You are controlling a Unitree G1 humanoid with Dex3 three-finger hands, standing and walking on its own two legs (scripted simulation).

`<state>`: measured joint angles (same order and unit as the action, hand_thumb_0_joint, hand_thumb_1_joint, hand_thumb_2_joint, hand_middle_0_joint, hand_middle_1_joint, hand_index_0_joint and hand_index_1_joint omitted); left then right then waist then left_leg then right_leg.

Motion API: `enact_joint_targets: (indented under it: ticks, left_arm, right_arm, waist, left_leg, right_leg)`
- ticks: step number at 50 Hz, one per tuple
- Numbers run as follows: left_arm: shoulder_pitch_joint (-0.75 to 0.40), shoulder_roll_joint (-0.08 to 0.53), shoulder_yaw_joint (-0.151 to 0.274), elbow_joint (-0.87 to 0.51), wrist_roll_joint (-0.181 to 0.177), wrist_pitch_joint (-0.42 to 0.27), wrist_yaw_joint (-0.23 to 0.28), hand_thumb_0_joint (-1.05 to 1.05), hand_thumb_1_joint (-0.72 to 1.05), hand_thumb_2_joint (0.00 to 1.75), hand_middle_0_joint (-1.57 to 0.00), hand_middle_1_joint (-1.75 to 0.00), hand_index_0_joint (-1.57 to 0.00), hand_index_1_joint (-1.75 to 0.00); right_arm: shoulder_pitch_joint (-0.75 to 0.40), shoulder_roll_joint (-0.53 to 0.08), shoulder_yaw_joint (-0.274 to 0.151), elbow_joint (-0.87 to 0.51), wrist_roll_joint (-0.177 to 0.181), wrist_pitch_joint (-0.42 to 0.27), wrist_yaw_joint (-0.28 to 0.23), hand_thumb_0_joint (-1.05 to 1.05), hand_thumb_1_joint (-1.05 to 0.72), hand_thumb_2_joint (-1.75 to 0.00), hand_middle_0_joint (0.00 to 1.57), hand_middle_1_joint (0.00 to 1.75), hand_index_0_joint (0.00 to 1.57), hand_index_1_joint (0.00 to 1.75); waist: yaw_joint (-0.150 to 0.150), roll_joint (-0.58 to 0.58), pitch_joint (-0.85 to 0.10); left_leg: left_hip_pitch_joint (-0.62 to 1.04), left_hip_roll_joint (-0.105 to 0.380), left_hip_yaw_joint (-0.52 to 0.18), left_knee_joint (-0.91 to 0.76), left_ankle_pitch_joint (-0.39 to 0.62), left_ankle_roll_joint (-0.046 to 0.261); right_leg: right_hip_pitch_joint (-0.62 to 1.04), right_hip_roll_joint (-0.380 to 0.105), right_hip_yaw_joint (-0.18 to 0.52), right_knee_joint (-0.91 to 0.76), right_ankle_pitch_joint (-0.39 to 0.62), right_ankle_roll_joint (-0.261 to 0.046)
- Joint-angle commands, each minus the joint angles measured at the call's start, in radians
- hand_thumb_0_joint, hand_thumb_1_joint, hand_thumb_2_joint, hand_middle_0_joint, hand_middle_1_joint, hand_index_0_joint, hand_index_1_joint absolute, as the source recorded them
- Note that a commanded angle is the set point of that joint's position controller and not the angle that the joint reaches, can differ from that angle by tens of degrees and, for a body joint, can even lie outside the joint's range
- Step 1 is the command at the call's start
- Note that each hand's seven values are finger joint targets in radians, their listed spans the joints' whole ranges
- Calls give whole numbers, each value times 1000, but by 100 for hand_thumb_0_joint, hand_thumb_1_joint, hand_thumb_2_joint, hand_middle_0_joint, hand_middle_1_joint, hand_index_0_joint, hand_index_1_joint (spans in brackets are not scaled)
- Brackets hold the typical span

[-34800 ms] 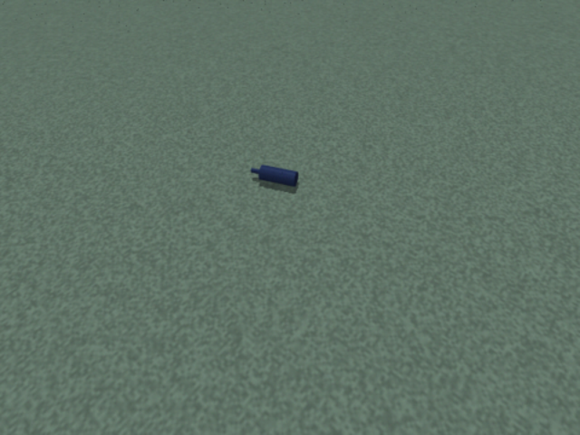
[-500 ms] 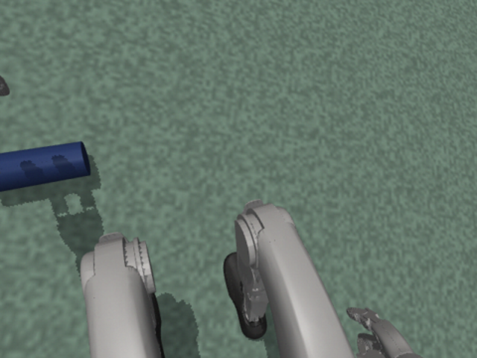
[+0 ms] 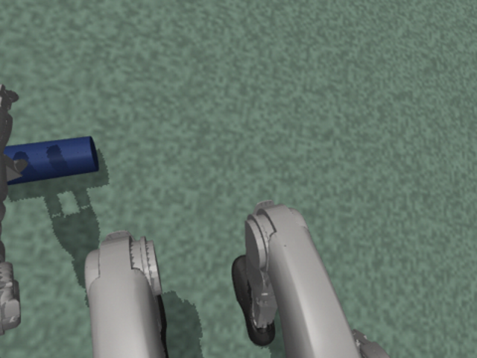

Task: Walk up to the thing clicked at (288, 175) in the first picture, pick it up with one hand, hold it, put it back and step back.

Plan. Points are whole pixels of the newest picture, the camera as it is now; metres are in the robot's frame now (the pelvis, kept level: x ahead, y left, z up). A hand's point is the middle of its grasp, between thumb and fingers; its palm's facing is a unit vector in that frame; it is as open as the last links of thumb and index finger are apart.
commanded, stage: home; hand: left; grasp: from above
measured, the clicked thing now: (30, 162) +0.49 +0.34 -0.31
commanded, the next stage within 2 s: none
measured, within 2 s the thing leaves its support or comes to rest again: neither
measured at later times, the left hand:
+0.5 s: hand out of the picture +0.30 +0.25 +0.08, palm faces -0.05 -0.87 -0.48, open 7.5 cm
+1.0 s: hand out of the picture +0.23 +0.21 +0.29, palm faces +0.19 -0.96 -0.21, open 7.4 cm
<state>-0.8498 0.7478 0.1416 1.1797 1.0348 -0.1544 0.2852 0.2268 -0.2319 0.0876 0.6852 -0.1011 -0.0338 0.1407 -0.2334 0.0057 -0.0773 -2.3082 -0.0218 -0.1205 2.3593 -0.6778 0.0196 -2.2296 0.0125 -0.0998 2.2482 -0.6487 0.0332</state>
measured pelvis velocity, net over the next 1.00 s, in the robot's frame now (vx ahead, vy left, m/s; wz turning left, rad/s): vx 0.07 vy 0.00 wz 0.15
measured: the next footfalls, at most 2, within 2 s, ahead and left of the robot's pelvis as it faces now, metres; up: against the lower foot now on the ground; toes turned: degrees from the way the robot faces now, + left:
none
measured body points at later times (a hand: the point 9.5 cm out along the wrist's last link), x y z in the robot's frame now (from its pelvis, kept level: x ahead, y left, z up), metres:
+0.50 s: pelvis +0.01 +0.00 +0.19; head +0.16 +0.05 +0.61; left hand +0.30 +0.30 +0.11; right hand +0.24 -0.23 +0.09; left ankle +0.07 +0.11 -0.31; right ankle +0.11 -0.12 -0.31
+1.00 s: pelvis +0.07 +0.00 +0.35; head +0.11 +0.02 +0.80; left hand +0.22 +0.26 +0.31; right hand +0.25 -0.22 +0.27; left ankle +0.07 +0.11 -0.31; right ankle +0.11 -0.12 -0.31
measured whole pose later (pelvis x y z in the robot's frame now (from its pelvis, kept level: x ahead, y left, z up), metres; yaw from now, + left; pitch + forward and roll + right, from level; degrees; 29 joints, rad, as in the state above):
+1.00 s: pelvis +0.07 +0.00 +0.35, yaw +9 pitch +14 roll -3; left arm 0.40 0.23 0.05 -0.03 -0.07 0.43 0.06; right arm 0.30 -0.21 0.05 0.52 0.04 -0.16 -0.17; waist -0.08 0.05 -0.19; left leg -0.86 0.01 -0.08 1.12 -0.51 0.00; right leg -0.81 0.02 -0.05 1.04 -0.48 0.00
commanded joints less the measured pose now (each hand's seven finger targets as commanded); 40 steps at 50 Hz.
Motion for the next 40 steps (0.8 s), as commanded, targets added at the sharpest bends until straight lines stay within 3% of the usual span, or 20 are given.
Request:
enact_joint_targets:
  ticks: [1, 2, 3, 7, 9, 12, 15, 19, 24, 25, 27, 29, 32, 33, 37, 38, 39, 40]
  left_arm:
    - [-131, 197, 29, -384, -198, 82, -56, 0, 46, 91, -22, -45, -21, -46]
    - [-48, 140, 7, -377, -243, 104, -91, 0, 50, 91, -22, -43, -21, -44]
    - [-30, 133, 14, -442, -287, 120, -117, 0, 55, 89, -21, -40, -20, -41]
    - [122, 76, 22, -641, -435, 167, -217, 0, 78, 93, -21, -36, -21, -37]
    - [198, -3, -5, -695, -509, 184, -245, 0, 85, 88, -20, -30, -20, -30]
    - [298, -26, 11, -799, -587, 194, -252, 0, 89, 90, -20, -30, -20, -30]
    - [357, -85, -5, -882, -668, 211, -251, 0, 89, 90, -20, -30, -20, -30]
    - [474, -127, 13, -962, -767, 251, -235, 0, 90, 90, -20, -30, -20, -30]
    - [617, -199, -1, -1050, -897, 321, -221, 0, 90, 90, -20, -30, -20, -30]
    - [640, -216, -8, -1065, -918, 335, -219, 0, 90, 90, -20, -30, -20, -30]
    - [665, -212, 15, -1121, -956, 361, -209, 0, 90, 90, -20, -30, -20, -30]
    - [735, -248, 0, -1154, -988, 389, -205, 0, 90, 90, -20, -30, -20, -30]
    - [813, -307, -13, -1166, -1032, 428, -197, 0, 90, 90, -20, -30, -20, -30]
    - [822, -299, 9, -1184, -1046, 439, -195, 0, 90, 90, -20, -30, -20, -30]
    - [957, -347, -3, -1222, -1080, 477, -197, 0, 90, 90, -20, -30, -20, -30]
    - [969, -346, 10, -1215, -1089, 484, -197, 0, 90, 90, -20, -30, -20, -30]
    - [1002, -377, -14, -1238, -1092, 489, -201, 0, 90, 90, -20, -30, -20, -30]
    - [1027, -375, -5, -1256, -1096, 495, -202, 0, 90, 90, -20, -30, -20, -30]
  right_arm:
    - [192, -290, -148, -46, 57, 4, -15, 0, -89, -90, 20, 30, 20, 30]
    - [181, -283, -147, -44, 65, 8, -15, 0, -89, -90, 20, 30, 20, 30]
    - [170, -279, -149, -53, 73, 12, -21, 0, -90, -90, 20, 30, 20, 30]
    - [102, -255, -153, -111, 96, 27, -48, 0, -90, -90, 20, 30, 20, 30]
    - [75, -239, -153, -130, 106, 24, -60, 0, -90, -90, 20, 30, 20, 30]
    - [36, -220, -152, -161, 118, 10, -78, 0, -90, -90, 20, 30, 20, 30]
    - [-4, -213, -156, -183, 128, -6, -97, 0, -90, -90, 20, 30, 20, 30]
    - [-42, -204, -155, -209, 137, -32, -124, 0, -90, -90, 20, 30, 20, 30]
    - [-78, -185, -146, -239, 145, -57, -166, 0, -90, -90, 20, 30, 20, 30]
    - [-84, -179, -140, -240, 145, -64, -173, 0, -90, -90, 20, 30, 20, 30]
    - [-91, -170, -132, -253, 148, -75, -191, 0, -90, -90, 20, 30, 20, 30]
    - [-85, -158, -121, -262, 150, -88, -208, 0, -90, -90, 20, 30, 20, 30]
    - [-70, -136, -103, -254, 153, -105, -236, 0, -90, -90, 20, 30, 20, 30]
    - [-61, -136, -101, -253, 153, -112, -246, 0, -90, -90, 20, 30, 20, 30]
    - [-34, -117, -86, -261, 151, -137, -282, 0, -90, -90, 20, 30, 20, 30]
    - [-30, -119, -84, -258, 148, -142, -288, 0, -90, -90, 20, 30, 20, 30]
    - [-24, -113, -81, -259, 144, -149, -294, 0, -90, -90, 20, 30, 20, 30]
    - [-15, -112, -81, -266, 143, -153, -300, 0, -90, -90, 20, 30, 20, 30]
  waist:
    - [87, 383, -884]
    - [79, 324, -808]
    - [81, 270, -775]
    - [109, 217, -735]
    - [96, 162, -684]
    - [125, 170, -666]
    - [124, 176, -629]
    - [141, 166, -606]
    - [138, 139, -565]
    - [131, 141, -543]
    - [148, 132, -565]
    - [150, 121, -539]
    - [138, 101, -447]
    - [148, 104, -463]
    - [154, 96, -422]
    - [158, 87, -409]
    - [150, 96, -389]
    - [161, 103, -371]
  left_leg:
    - [752, 8, 51, -434, 230, 5]
    - [727, 9, 50, -444, 236, 10]
    - [704, 11, 44, -459, 219, 15]
    - [758, 19, 30, -544, 205, 14]
    - [745, 18, 35, -577, 171, 20]
    - [808, 21, 38, -658, 138, 16]
    - [894, 26, 27, -732, 130, 9]
    - [989, 26, 19, -826, 99, 5]
    - [1109, 25, 18, -948, 69, 5]
    - [1124, 26, 21, -970, 68, 5]
    - [1179, 23, 27, -1010, 68, 7]
    - [1227, 21, 31, -1056, 90, 7]
    - [1276, 21, 31, -1132, 125, 6]
    - [1320, 23, 32, -1151, 155, 4]
    - [1419, 21, 45, -1224, 289, 1]
    - [1440, 23, 46, -1243, 300, 1]
    - [1466, 24, 42, -1272, 322, -4]
    - [1493, 24, 41, -1298, 333, -6]
  right_leg:
    - [475, 28, -25, -308, 228, -73]
    - [483, 31, -22, -332, 233, -70]
    - [490, 33, -18, -356, 227, -70]
    - [571, 25, 1, -442, 215, -72]
    - [624, 24, 8, -495, 202, -69]
    - [689, 21, 20, -560, 173, -69]
    - [716, 17, 26, -614, 162, -70]
    - [798, 14, 37, -701, 134, -67]
    - [916, 14, 52, -830, 110, -62]
    - [945, 13, 56, -858, 110, -60]
    - [1021, 13, 66, -912, 112, -59]
    - [1084, 16, 68, -969, 128, -58]
    - [1165, 14, 72, -1059, 155, -56]
    - [1201, 13, 73, -1079, 179, -56]
    - [1327, 14, 66, -1165, 283, -56]
    - [1350, 14, 64, -1184, 293, -55]
    - [1367, 14, 60, -1200, 308, -55]
    - [1391, 13, 58, -1224, 316, -54]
